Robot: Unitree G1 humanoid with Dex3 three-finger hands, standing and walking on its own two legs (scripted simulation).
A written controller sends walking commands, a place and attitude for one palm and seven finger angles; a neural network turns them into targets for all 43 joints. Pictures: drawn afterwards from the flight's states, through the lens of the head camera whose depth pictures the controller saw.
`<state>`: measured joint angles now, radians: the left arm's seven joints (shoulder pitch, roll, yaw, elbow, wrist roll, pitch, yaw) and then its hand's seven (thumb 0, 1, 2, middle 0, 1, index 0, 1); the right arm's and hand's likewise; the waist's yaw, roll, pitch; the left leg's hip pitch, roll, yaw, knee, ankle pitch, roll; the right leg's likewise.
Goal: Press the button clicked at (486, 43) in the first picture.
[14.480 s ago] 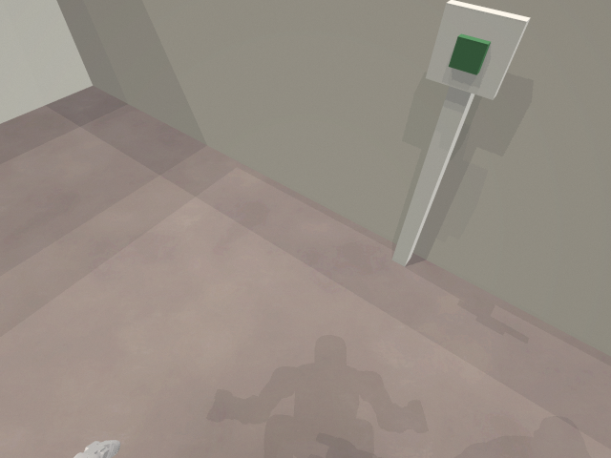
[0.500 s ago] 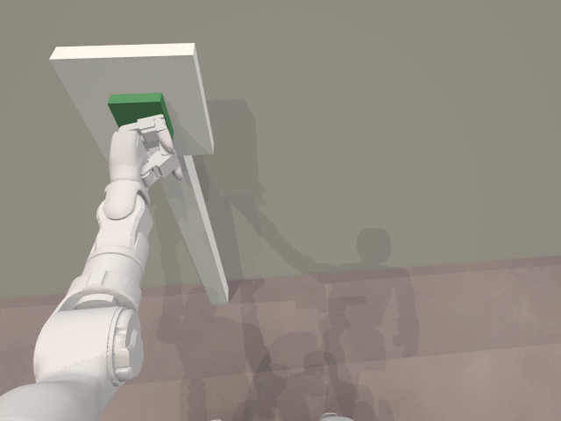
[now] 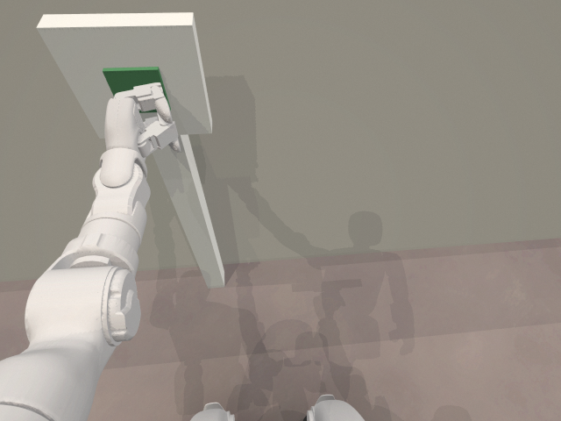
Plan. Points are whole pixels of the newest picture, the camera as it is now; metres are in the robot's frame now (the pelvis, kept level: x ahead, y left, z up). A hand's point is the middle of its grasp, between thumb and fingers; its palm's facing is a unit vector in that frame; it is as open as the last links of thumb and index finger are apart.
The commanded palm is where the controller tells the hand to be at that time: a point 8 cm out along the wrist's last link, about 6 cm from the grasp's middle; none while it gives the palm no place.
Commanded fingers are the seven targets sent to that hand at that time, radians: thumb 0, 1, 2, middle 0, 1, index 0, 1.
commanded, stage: press the button with the knuckle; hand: left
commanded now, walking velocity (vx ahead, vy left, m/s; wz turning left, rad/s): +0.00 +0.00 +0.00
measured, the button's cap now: (140, 86) +0.56 +0.17 +0.14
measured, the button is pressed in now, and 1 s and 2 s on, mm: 13 0 0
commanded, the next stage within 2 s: hold the button down briefly in 0.06 s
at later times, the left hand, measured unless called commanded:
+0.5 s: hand (171, 126) +0.50 +0.12 +0.12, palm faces +0.04 -1.00 -0.04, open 3.0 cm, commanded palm +0.51 +0.17 +0.12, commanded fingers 0.00 0.90 0.90 -1.30 -1.50 -1.30 -1.50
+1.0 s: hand (173, 137) +0.49 +0.12 +0.12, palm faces +0.03 -1.00 -0.01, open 2.9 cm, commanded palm +0.44 +0.17 +0.12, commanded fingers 0.00 0.90 0.90 -1.30 -1.50 -1.30 -1.50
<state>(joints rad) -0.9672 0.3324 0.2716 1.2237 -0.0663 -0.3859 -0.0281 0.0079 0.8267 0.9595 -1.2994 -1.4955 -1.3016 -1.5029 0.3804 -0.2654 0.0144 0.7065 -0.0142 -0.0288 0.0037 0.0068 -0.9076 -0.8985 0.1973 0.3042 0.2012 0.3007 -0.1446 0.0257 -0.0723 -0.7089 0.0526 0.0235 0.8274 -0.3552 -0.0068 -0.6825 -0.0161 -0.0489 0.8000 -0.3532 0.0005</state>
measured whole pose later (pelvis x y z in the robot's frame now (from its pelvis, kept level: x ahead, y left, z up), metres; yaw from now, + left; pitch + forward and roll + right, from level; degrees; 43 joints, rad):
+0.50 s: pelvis -0.02 +0.00 -0.01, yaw +0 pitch +15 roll -2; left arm -1.05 0.38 0.25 1.28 -0.07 -0.38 -0.01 0.01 0.79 0.99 -1.30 -1.50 -1.33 -1.50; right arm 0.41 -0.28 0.03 0.71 -0.02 -0.06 -0.01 0.01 -0.91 -0.90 0.20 0.30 0.20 0.30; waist -0.18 0.03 -0.06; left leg -0.79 0.05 0.01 0.86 -0.33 0.00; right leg -0.75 -0.02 -0.06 0.82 -0.33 0.00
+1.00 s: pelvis +0.00 +0.00 +0.00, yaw -1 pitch +12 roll -1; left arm -0.85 0.28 0.26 1.08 -0.09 -0.36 -0.02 -0.02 0.87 0.94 -1.30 -1.50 -1.30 -1.50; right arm 0.38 -0.26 0.02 0.66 0.00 -0.02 0.01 0.01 -0.91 -0.90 0.20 0.30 0.20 0.30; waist -0.12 0.03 -0.08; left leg -0.67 0.06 0.04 0.82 -0.36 -0.01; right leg -0.65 -0.01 -0.03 0.79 -0.35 0.00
